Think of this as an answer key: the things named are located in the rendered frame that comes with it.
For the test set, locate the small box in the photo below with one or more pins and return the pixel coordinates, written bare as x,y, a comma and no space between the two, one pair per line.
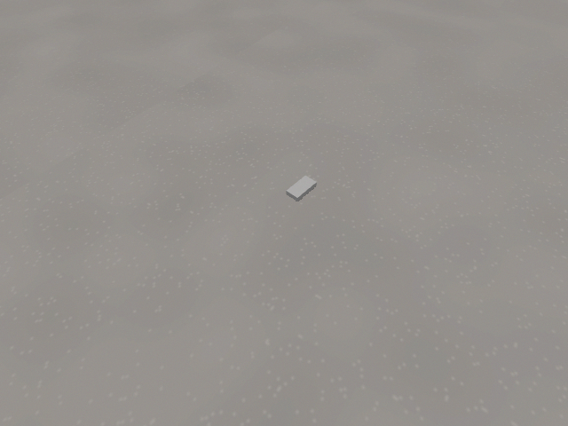
301,188

